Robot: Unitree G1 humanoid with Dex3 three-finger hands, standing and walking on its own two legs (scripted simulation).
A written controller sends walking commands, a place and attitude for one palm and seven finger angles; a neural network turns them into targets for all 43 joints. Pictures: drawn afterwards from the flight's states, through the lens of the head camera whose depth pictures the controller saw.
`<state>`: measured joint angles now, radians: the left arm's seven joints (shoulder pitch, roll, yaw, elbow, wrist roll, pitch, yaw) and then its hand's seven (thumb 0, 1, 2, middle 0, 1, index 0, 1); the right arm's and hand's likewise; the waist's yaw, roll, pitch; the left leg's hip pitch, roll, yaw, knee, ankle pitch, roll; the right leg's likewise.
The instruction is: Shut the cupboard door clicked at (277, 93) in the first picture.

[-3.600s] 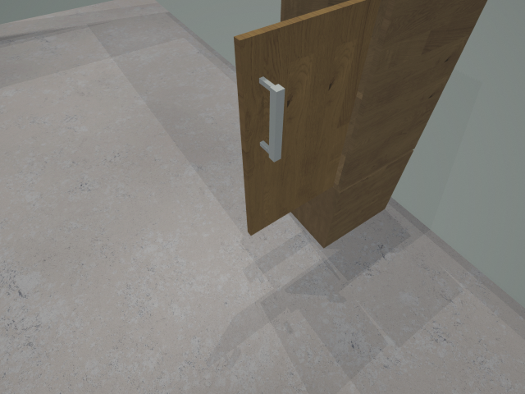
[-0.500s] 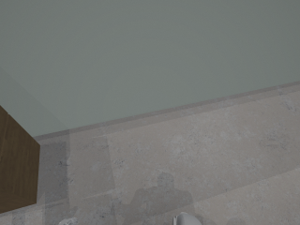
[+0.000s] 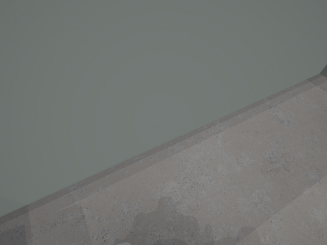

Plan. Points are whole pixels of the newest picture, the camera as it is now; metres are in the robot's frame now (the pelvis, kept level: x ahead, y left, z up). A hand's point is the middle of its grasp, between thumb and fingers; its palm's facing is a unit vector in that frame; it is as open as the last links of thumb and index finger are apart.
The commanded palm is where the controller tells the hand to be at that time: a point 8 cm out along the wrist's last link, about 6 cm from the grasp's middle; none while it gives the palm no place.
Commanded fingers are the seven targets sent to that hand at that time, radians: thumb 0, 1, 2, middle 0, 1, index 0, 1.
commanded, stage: walk to a spot facing it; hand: left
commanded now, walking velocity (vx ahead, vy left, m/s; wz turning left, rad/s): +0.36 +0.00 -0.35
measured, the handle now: out of the picture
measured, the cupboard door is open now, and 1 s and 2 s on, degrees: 92 92 92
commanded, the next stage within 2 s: turn to face it in 0.24 s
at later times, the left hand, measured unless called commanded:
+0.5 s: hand (131, 192) +0.29 +0.12 -0.15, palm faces -0.05 -0.98 -0.21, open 7.2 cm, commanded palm none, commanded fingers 0.00 0.90 0.90 -0.20 -0.30 -0.20 -0.30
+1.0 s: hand (137, 162) +0.39 +0.11 -0.15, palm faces +0.22 -0.93 -0.28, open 7.4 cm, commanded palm none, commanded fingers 0.00 0.90 0.90 -0.20 -0.30 -0.20 -0.30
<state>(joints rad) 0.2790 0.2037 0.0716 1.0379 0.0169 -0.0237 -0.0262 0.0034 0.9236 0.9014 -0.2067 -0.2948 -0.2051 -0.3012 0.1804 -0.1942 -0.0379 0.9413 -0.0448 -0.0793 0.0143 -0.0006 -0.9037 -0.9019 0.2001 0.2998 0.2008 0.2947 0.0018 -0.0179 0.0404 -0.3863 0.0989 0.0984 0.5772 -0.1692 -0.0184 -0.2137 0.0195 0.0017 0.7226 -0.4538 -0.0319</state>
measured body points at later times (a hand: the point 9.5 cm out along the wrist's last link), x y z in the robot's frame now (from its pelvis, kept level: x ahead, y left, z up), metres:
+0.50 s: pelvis +0.22 -0.06 +0.02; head +0.26 -0.07 +0.46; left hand +0.29 +0.17 -0.14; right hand +0.22 -0.31 -0.13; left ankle +0.25 +0.07 -0.68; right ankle +0.20 -0.15 -0.72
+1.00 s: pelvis +0.34 -0.11 +0.00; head +0.38 -0.12 +0.45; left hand +0.38 +0.16 -0.13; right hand +0.45 -0.36 -0.15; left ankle +0.33 +0.03 -0.70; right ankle +0.35 -0.24 -0.73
